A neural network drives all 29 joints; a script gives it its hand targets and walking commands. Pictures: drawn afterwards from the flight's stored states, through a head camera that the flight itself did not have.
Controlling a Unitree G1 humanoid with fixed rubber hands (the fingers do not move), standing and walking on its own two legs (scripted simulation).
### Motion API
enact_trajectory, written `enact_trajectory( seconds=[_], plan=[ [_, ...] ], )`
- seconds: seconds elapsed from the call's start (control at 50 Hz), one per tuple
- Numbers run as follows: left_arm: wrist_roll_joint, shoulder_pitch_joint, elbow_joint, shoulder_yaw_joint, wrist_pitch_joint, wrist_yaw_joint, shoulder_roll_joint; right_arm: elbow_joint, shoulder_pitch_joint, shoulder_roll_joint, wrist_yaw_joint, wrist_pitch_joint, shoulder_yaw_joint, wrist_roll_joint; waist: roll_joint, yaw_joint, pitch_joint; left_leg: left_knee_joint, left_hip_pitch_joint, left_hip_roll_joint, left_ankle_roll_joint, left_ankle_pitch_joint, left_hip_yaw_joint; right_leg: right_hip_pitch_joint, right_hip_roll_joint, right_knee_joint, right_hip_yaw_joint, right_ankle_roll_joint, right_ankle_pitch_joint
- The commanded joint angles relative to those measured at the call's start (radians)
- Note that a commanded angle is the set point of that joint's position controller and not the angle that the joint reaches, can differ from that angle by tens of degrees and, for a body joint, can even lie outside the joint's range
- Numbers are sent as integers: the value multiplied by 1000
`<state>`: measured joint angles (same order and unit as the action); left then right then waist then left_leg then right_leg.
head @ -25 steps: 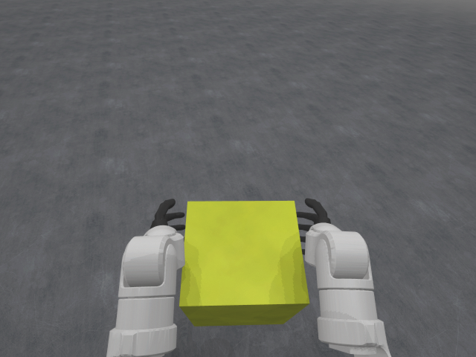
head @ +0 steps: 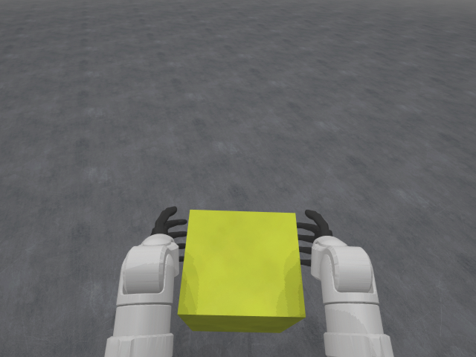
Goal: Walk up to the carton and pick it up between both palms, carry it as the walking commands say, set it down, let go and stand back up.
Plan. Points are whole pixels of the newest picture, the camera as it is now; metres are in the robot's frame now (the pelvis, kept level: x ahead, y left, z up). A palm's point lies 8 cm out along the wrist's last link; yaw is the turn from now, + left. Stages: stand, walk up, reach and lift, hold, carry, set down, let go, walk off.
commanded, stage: carry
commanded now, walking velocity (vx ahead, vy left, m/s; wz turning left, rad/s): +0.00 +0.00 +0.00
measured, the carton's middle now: (239, 277) +0.30 -0.01 -0.02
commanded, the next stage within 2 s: none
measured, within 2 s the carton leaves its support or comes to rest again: neither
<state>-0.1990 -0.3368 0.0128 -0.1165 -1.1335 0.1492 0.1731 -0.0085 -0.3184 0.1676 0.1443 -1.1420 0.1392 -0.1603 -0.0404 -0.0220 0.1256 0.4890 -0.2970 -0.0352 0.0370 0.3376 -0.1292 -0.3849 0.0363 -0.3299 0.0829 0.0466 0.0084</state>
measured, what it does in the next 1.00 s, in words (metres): shifts its weight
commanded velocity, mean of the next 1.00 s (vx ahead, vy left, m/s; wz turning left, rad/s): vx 0.00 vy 0.00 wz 0.00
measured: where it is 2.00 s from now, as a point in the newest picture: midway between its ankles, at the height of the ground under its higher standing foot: outside the picture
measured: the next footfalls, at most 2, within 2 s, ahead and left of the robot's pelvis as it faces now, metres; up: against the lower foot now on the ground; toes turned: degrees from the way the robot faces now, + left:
none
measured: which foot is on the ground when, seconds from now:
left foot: down 0.00-1.00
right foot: down 0.00-1.00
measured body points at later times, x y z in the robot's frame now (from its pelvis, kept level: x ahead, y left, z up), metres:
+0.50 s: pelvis -0.01 +0.03 -0.01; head -0.05 +0.03 +0.44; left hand +0.30 +0.16 +0.07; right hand +0.28 -0.11 +0.06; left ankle +0.03 +0.13 -0.74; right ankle +0.12 -0.05 -0.74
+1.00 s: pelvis +0.04 +0.07 -0.01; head +0.00 +0.07 +0.44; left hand +0.35 +0.20 +0.04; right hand +0.34 -0.07 +0.03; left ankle +0.03 +0.13 -0.74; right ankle +0.13 -0.05 -0.74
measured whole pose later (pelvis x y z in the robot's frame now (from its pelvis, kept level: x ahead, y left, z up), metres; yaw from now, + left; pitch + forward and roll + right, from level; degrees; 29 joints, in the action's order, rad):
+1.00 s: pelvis +0.04 +0.07 -0.01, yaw +0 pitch +2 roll -1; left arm -0.20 -0.29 0.23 -0.13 -0.78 0.09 0.16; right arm -0.21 -0.26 0.15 0.08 -0.80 0.15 -0.24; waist 0.01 0.02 0.14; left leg 0.58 -0.29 0.01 0.07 0.33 -0.14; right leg -0.41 -0.01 -0.50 0.07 -0.01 0.12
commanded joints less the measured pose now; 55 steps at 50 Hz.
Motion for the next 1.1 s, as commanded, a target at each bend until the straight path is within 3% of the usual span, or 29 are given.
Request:
enact_trajectory(
  seconds=[0.0, 0.12, 0.3, 0.52, 0.72, 0.82, 0.9, 1.0, 1.08],
  plan=[
    [386, -409, -62, 525, 44, -280, 957, 85, -436, 1008, -281, 45, -534, 380, -25, 7, 220, -37, 47, 33, 16, 121, -32, 103, -115, 136, -99, 108, 391],
    [383, -364, -101, 550, 54, -274, 921, 140, -398, 967, -275, 57, -563, 382, -16, 8, 216, -45, 22, 20, 23, 146, -20, 101, -108, 99, -91, 104, 390],
    [362, -342, -82, 531, 70, -269, 888, 140, -396, 921, -274, 73, -560, 370, -5, 14, 194, -61, -26, -2, 27, 193, 16, 101, -101, 51, -101, 67, 384],
    [325, -376, 34, 468, 157, -272, 877, 23, -418, 893, -274, 154, -498, 297, 23, 27, 157, -80, -115, -59, 26, 252, 98, 103, -101, -41, -131, -20, 361],
    [302, -390, 85, 449, 246, -269, 866, -40, -416, 858, -272, 239, -458, 240, 52, 34, 155, -135, -169, -123, 33, 276, 178, 116, -106, -120, -125, -66, 289],
    [275, -379, 116, 430, 306, -269, 849, -89, -387, 835, -272, 299, -431, 199, 57, 35, 175, -125, -139, -131, 29, 166, 180, 149, -128, -129, -136, -75, 193],
    [244, -354, 142, 410, 368, -267, 833, -107, -375, 807, -269, 361, -413, 166, 34, 33, 201, -77, -69, -128, 21, -12, 157, 159, -150, -131, -143, -80, 120],
    [208, -299, 163, 396, 421, -255, 810, -131, -330, 756, -263, 418, -390, 134, 53, 34, 240, -32, 19, -143, 12, -287, 146, 172, -159, -157, -130, -86, 33],
    [199, -270, 150, 403, 451, -246, 796, -118, -311, 727, -261, 449, -392, 131, 67, 33, 243, -22, 59, -149, 5, -396, 143, 175, -158, -174, -118, -88, -11]
  ],
)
